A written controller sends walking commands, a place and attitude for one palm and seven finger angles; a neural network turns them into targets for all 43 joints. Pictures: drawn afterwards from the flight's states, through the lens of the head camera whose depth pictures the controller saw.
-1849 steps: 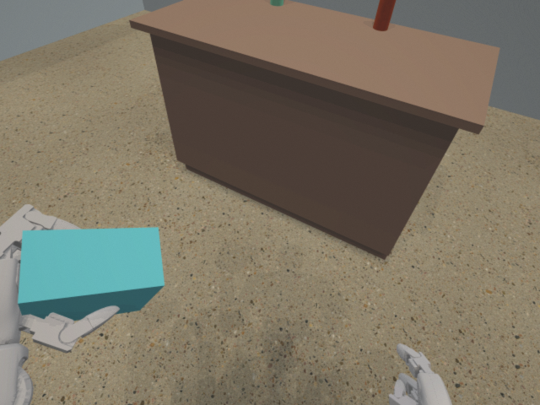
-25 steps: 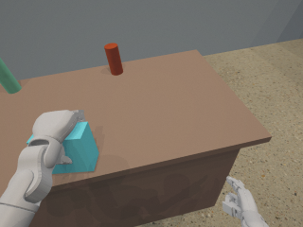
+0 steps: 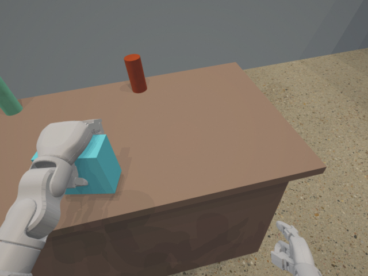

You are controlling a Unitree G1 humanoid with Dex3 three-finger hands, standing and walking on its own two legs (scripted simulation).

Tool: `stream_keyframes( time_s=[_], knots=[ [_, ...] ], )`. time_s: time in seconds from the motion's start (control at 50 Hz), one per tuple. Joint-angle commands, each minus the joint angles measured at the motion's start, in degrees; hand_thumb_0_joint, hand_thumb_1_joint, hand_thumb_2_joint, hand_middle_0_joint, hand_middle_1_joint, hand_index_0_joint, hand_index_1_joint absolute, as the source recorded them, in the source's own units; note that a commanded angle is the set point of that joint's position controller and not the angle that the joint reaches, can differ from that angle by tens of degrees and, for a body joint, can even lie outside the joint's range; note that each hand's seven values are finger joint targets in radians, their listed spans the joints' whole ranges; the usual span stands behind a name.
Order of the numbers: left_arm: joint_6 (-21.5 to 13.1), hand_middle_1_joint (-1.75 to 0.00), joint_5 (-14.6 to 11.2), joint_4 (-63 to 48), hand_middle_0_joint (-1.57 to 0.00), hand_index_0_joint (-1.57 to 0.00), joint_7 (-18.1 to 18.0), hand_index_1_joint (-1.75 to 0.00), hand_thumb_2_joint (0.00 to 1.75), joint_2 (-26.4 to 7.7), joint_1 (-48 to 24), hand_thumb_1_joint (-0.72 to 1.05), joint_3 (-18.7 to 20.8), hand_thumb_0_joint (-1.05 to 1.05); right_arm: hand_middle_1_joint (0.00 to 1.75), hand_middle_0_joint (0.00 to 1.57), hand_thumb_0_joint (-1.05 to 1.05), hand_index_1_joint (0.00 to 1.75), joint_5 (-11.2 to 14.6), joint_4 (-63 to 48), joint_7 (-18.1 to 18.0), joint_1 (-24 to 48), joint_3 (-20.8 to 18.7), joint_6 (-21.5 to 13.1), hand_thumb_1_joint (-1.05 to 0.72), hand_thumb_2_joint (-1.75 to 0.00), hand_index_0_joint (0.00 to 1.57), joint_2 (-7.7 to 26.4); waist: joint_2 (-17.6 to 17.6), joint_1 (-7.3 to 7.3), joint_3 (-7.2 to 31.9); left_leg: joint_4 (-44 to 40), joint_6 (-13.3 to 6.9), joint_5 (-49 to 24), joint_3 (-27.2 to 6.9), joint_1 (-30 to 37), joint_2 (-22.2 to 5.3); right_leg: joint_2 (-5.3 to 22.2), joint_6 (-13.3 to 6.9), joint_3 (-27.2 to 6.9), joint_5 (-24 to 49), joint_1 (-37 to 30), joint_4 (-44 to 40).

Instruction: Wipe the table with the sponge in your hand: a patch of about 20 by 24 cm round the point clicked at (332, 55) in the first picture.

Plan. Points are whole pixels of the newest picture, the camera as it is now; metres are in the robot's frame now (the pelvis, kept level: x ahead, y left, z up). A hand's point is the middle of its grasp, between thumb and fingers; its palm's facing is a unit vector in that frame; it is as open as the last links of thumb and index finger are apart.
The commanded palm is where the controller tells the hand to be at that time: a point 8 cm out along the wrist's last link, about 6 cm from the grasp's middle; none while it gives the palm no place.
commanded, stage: move the sponge above the wiping area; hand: left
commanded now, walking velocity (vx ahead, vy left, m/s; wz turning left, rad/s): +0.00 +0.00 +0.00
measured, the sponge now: (85, 171) +0.28 +0.28 +0.09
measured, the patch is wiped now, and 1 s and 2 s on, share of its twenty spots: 0.15 0.15 0.15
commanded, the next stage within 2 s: lower the sponge onto the table in 1.44 s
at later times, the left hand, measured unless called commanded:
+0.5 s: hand (61, 149) +0.27 +0.30 +0.17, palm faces +0.17 -0.01 -0.99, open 10.7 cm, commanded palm +0.23 +0.29 +0.22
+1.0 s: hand (50, 143) +0.27 +0.31 +0.19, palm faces +0.22 -0.01 -0.98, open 10.7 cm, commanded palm +0.23 +0.29 +0.22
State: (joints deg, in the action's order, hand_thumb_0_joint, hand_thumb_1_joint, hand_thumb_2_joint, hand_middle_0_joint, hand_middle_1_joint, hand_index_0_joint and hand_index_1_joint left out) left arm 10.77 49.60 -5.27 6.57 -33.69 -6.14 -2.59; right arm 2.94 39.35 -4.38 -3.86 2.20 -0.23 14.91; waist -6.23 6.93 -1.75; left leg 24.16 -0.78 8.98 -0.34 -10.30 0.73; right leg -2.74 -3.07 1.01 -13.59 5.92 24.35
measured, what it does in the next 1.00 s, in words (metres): stands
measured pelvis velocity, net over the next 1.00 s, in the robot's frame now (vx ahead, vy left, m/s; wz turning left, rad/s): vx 0.00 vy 0.00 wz -0.01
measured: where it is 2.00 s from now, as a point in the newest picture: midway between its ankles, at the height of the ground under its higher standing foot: outside the picture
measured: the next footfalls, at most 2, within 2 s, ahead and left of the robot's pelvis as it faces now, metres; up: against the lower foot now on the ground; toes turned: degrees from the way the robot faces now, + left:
none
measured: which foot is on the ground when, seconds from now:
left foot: down 0.00-1.00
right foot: down 0.00-1.00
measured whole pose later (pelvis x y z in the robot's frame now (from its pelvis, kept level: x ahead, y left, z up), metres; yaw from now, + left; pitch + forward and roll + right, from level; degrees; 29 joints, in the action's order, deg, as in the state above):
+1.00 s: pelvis +0.00 +0.00 +0.00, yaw +0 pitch -5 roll +0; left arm 20.8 48.5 -2.1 3.1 -34.5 -9.0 2.0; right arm 3.7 40.9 -2.8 -2.1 2.6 2.4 15.0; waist -7.0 7.4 -0.7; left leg 22.9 -0.6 8.0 0.0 -10.2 0.5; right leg -3.0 -3.1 0.5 -12.6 6.1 23.5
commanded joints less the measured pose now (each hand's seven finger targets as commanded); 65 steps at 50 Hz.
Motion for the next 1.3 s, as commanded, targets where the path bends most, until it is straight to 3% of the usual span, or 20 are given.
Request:
stream_keyframes(
  time_s=[0.0, 0.06, 0.18, 0.26, 0.3, 0.36, 0.4, 0.42, 0.58, 0.66, 0.7, 0.74, 0.8, 0.82, 0.88, 0.98, 1.04, 1.16, 1.2, 1.28],
  knots=[
    [6.94, -1.60, 0.86, -4.82, -1.20, -1.20, -7.32, -1.60, 1.30, -17.47, -20.66, 0.10, 16.11, 0.00, 0.30, 0.20, 0.00, 0.30, 0.45, -8.37, 0.96, 13.30, -1.94, -1.58, -0.90, -0.90, 0.20, 5.89, -2.71, 1.66, 11.34, -3.38, -0.01, -7.07, -3.27, 5.56, 1.18, 0.70, -2.65, -6.70, 6.09, 2.27, -5.64],
    [10.90, -1.60, -0.75, -3.63, -1.20, -1.20, -4.81, -1.60, 1.30, -12.66, -12.70, 0.10, 11.54, 0.00, 0.30, 0.20, 0.00, 0.30, 0.51, -9.65, 1.39, 14.41, -1.93, -0.19, -0.90, -0.90, 0.20, 6.36, 3.40, 1.67, 12.53, -2.82, -0.45, -7.58, -2.27, 4.26, 0.98, 1.43, -1.44, -5.22, 8.85, 0.53, -4.90],
    [13.22, -1.60, 0.08, -10.64, -1.20, -1.20, 2.00, -1.60, 1.30, -6.79, -12.36, 0.10, 1.81, 0.00, 0.30, 0.20, 0.00, 0.30, 1.40, -11.95, 1.63, 16.18, -1.13, 0.15, -0.90, -0.90, 0.20, 5.76, 4.66, -1.05, 12.65, -2.03, -1.75, -4.55, -2.68, 5.29, 1.09, 1.45, -0.31, -3.90, 7.53, 3.23, -4.39],
    [7.68, -1.60, 3.21, -16.24, -1.20, -1.20, 1.14, -1.60, 1.30, -15.85, -19.84, 0.10, 8.73, 0.00, 0.30, 0.20, 0.00, 0.30, 0.19, -11.51, 0.25, 14.18, -1.12, -1.51, -0.90, -0.90, 0.20, 5.47, 4.99, -0.62, 15.97, -1.57, -2.38, -5.83, -3.52, 8.23, 1.41, 0.81, -0.73, -4.38, 6.65, 2.28, -4.55],
    [4.34, -1.60, 3.95, -20.60, -1.20, -1.20, -1.50, -1.60, 1.30, -23.12, -23.82, 0.10, 15.50, 0.00, 0.30, 0.20, 0.00, 0.30, -0.39, -11.26, -0.49, 14.33, -0.90, -2.49, -0.90, -0.90, 0.20, 5.30, 0.57, 0.66, 17.86, -1.76, -2.34, -6.56, -4.17, 10.00, 1.58, 0.03, -1.83, -7.11, 6.68, 1.09, -4.88],
    [3.01, -1.60, 3.16, -12.64, -1.20, -1.20, -5.22, -1.60, 1.30, -17.97, -24.04, 0.10, 14.22, 0.00, 0.30, 0.20, 0.00, 0.30, -0.34, -8.76, -0.52, 12.05, -1.20, -2.58, -0.90, -0.90, 0.20, 4.53, -1.72, 0.31, 14.57, -2.90, -1.12, -7.71, -3.92, 9.43, 1.52, -0.11, -2.33, -5.15, 6.22, 2.09, -6.04],
    [5.10, -1.60, 2.47, -10.13, -1.20, -1.20, -6.34, -1.60, 1.30, -19.39, -24.37, 0.10, 15.81, 0.00, 0.30, 0.20, 0.00, 0.30, 0.41, -8.39, 0.01, 13.28, -1.20, -2.29, -0.90, -0.90, 0.20, 4.94, -5.32, 0.93, 12.58, -3.58, -0.65, -6.11, -4.32, 8.66, 1.63, -0.21, -3.17, -7.74, 4.58, 2.83, -6.63],
    [6.45, -1.60, 1.68, -7.41, -1.20, -1.20, -6.43, -1.60, 1.30, -15.41, -25.07, 0.10, 12.62, 0.00, 0.30, 0.20, 0.00, 0.30, 0.43, -8.03, 0.22, 13.45, -1.14, -1.93, -0.90, -0.90, 0.20, 4.75, -4.62, 0.49, 12.07, -3.68, -0.47, -5.66, -3.59, 7.58, 1.39, 0.44, -2.69, -5.63, 4.44, 2.75, -6.65],
    [13.67, -1.60, 0.35, -4.44, -1.20, -1.20, 2.31, -1.60, 1.30, -7.17, -14.48, 0.10, 1.91, 0.00, 0.30, 0.20, 0.00, 0.30, 1.46, -10.51, 1.36, 15.36, -1.06, 0.03, -0.90, -0.90, 0.20, 6.00, 4.14, -1.06, 11.84, -2.67, -1.26, -3.79, -2.90, 4.44, 1.10, 1.47, -0.68, -3.96, 6.85, 2.77, -5.32],
    [9.61, -1.60, 2.26, -12.01, -1.20, -1.20, 4.10, -1.60, 1.30, -11.52, -16.33, 0.10, 4.79, 0.00, 0.30, 0.20, 0.00, 0.30, 0.87, -11.98, 1.20, 14.79, -0.92, -0.82, -0.90, -0.90, 0.20, 5.61, 4.93, -0.75, 15.09, -2.15, -2.18, -4.37, -3.60, 6.21, 1.20, 1.25, -0.54, -3.56, 6.47, 1.97, -4.43],
    [5.70, -1.60, 3.09, -18.05, -1.20, -1.20, 2.06, -1.60, 1.30, -17.83, -22.02, 0.10, 10.10, 0.00, 0.30, 0.20, 0.00, 0.30, 0.41, -12.27, 0.45, 14.94, -0.56, -1.75, -0.90, -0.90, 0.20, 5.20, 1.50, -0.12, 16.43, -2.71, -2.23, -3.80, -4.43, 8.22, 1.03, 0.31, -1.20, -5.09, 4.71, 1.83, -4.41],
    [2.66, -1.60, 3.37, -16.65, -1.20, -1.20, -1.43, -1.60, 1.30, -19.32, -22.21, 0.10, 13.96, 0.00, 0.30, 0.20, 0.00, 0.30, -0.49, -10.88, -0.14, 12.87, -0.97, -2.82, -0.90, -0.90, 0.20, 4.55, 2.06, 0.85, 16.88, -2.49, -2.07, -6.43, -4.09, 9.15, 1.44, 0.13, -1.64, -5.05, 5.65, 1.21, -4.90],
    [2.41, -1.60, 2.79, -15.30, -1.20, -1.20, -6.23, -1.60, 1.30, -23.57, -22.06, 0.10, 20.26, 0.00, 0.30, 0.20, 0.00, 0.30, -0.38, -9.44, 0.02, 12.79, -1.50, -2.49, -0.90, -0.90, 0.20, 5.06, -3.43, 2.34, 15.76, -3.36, -1.14, -7.43, -4.47, 8.68, 1.67, -0.31, -3.10, -8.40, 6.27, 0.00, -5.67],
    [3.57, -1.60, 2.03, -12.50, -1.20, -1.20, -7.45, -1.60, 1.30, -18.46, -23.18, 0.10, 16.63, 0.00, 0.30, 0.20, 0.00, 0.30, -0.15, -9.00, 0.29, 12.78, -1.44, -2.33, -0.90, -0.90, 0.20, 4.25, -2.95, 1.65, 14.39, -3.40, -0.71, -8.14, -3.75, 7.83, 1.48, 0.17, -2.86, -6.50, 6.37, 0.31, -5.66],
    [7.80, -1.60, 0.30, -6.43, -1.20, -1.20, -8.36, -1.60, 1.30, -16.21, -20.06, 0.10, 15.02, 0.00, 0.30, 0.20, 0.00, 0.30, 0.36, -7.86, 1.07, 13.60, -2.13, -1.15, -0.90, -0.90, 0.20, 5.62, -2.29, 1.73, 12.98, -3.39, -0.20, -6.98, -3.07, 6.49, 1.12, 0.77, -2.38, -6.43, 5.67, 1.12, -6.43],
    [13.75, -1.60, -1.56, -4.02, -1.20, -1.20, -1.41, -1.60, 1.30, -9.79, -10.18, 0.10, 7.31, 0.00, 0.30, 0.20, 0.00, 0.30, 1.26, -9.71, 1.39, 15.58, -1.66, 0.20, -0.90, -0.90, 0.20, 6.40, 4.82, 0.25, 11.44, -2.45, -0.94, -5.58, -2.38, 3.81, 1.31, 1.57, -0.76, -5.56, 8.41, 1.35, -5.60],
    [13.83, -1.60, -1.23, -6.75, -1.20, -1.20, 2.82, -1.60, 1.30, -7.02, -10.19, 0.10, 2.65, 0.00, 0.30, 0.20, 0.00, 0.30, 1.77, -11.16, 1.37, 15.92, -1.08, -0.21, -0.90, -0.90, 0.20, 6.03, 5.32, -1.25, 10.24, -1.84, -1.59, -3.13, -2.49, 3.92, 1.08, 1.71, -0.22, -4.77, 6.63, 3.76, -5.44],
    [3.86, -1.60, 3.13, -17.75, -1.20, -1.20, 1.15, -1.60, 1.30, -16.17, -23.52, 0.10, 8.74, 0.00, 0.30, 0.20, 0.00, 0.30, 0.04, -11.39, -0.63, 13.84, -0.96, -2.86, -0.90, -0.90, 0.20, 4.90, 1.85, -0.86, 14.89, -1.79, -2.39, -3.86, -3.84, 9.39, 1.68, 0.61, -0.92, -4.71, 3.51, 3.38, -5.91],
    [1.17, -1.60, 3.96, -20.56, -1.20, -1.20, -2.50, -1.60, 1.30, -23.12, -26.51, 0.10, 16.03, 0.00, 0.30, 0.20, 0.00, 0.30, -0.45, -10.66, -1.18, 13.01, -1.20, -3.73, -0.90, -0.90, 0.20, 5.27, -2.27, 0.70, 16.41, -2.92, -2.08, -3.59, -4.74, 10.54, 1.54, -0.42, -2.23, -7.58, 3.14, 2.12, -6.21],
    [3.99, -1.60, 1.76, -6.33, -1.20, -1.20, -7.24, -1.60, 1.30, -16.94, -26.06, 0.10, 14.25, 0.00, 0.30, 0.20, 0.00, 0.30, 0.24, -7.49, -0.55, 12.09, -1.94, -2.40, -0.90, -0.90, 0.20, 5.07, -1.25, 0.58, 11.32, -3.58, -0.64, -3.87, -3.63, 7.59, 1.47, 0.29, -2.52, -6.72, 2.57, 3.40, -7.69]
  ],
)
